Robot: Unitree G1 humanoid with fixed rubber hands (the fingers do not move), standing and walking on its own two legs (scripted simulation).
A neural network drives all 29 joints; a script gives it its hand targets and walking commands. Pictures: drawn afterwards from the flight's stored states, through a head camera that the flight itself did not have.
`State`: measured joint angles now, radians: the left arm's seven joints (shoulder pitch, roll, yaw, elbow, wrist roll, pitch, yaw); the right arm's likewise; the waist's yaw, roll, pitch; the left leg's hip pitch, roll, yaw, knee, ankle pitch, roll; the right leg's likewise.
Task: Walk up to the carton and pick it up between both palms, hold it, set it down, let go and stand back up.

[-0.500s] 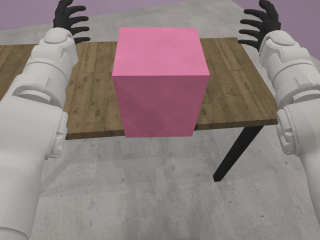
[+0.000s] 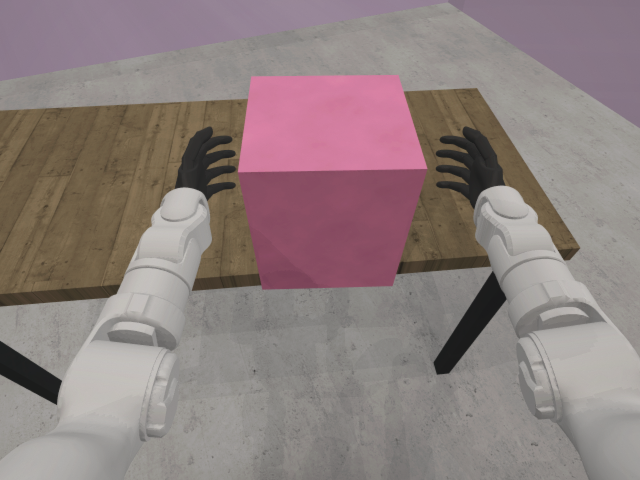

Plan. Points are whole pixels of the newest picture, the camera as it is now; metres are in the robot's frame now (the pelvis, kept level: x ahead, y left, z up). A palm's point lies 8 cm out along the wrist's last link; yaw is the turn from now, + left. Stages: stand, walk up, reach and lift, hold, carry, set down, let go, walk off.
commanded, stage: let go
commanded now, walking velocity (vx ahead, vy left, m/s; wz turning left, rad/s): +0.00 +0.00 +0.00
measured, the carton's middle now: (326, 188) +0.50 +0.02 +0.06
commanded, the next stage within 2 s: stand in 0.18 s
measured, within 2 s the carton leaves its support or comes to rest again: neither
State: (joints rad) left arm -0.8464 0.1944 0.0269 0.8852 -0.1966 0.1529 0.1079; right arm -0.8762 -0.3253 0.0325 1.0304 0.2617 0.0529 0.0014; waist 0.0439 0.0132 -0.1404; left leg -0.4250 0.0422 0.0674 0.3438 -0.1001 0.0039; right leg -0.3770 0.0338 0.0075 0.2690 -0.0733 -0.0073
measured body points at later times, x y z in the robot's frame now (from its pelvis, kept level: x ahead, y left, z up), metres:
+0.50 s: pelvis +0.09 +0.00 -0.01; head +0.12 +0.02 +0.44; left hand +0.04 +0.26 -0.16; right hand +0.03 -0.28 -0.13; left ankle +0.02 +0.13 -0.75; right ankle +0.03 -0.11 -0.75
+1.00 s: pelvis +0.10 +0.03 -0.01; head +0.04 +0.04 +0.44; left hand +0.12 +0.26 -0.16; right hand +0.12 -0.21 -0.16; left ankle +0.02 +0.13 -0.75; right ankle +0.02 -0.11 -0.75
